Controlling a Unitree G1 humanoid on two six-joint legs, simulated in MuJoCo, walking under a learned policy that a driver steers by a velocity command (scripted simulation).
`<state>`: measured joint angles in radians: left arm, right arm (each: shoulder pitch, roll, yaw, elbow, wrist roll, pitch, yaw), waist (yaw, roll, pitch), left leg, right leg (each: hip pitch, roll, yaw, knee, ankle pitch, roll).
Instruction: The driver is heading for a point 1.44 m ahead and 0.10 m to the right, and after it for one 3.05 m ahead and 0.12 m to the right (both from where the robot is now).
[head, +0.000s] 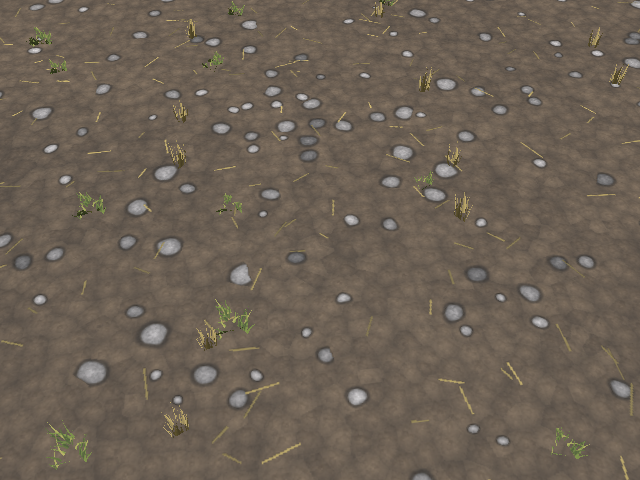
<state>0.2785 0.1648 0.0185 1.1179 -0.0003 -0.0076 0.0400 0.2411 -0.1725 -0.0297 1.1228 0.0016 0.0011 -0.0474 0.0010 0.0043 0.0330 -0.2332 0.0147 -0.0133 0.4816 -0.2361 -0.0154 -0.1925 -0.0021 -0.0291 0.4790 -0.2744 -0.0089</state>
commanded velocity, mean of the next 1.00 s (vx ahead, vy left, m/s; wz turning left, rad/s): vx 0.49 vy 0.00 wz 0.00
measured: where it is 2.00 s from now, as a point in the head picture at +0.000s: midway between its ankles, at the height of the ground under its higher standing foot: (313, 211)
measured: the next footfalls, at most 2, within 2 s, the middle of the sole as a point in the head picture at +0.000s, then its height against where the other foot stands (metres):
left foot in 0.60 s outside the picture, level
right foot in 1.06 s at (362, 428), level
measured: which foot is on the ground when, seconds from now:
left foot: down 0.00-0.34, up 0.36-0.58, down 0.60-1.00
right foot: down 0.00-0.58, up 0.60-1.00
